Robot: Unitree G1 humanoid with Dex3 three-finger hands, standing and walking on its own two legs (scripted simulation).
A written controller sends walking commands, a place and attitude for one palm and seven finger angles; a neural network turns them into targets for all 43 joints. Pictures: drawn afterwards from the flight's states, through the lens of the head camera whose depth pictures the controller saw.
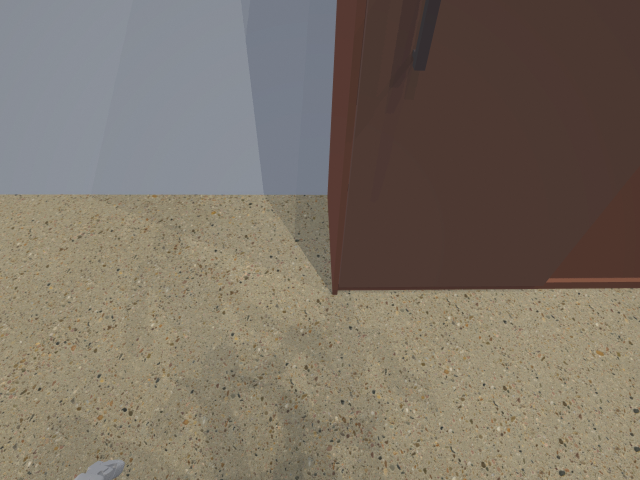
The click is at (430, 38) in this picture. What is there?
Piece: wardrobe's sliding door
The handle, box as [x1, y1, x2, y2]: [412, 0, 440, 70]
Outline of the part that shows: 440,0 425,1 416,48 413,49 412,54 414,59 412,65 414,70 424,70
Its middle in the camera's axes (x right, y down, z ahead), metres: +0.20 -0.44 +0.69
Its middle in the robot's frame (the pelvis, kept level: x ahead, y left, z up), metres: +0.85 -0.15 +0.25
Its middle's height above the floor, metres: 1.02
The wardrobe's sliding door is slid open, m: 0.00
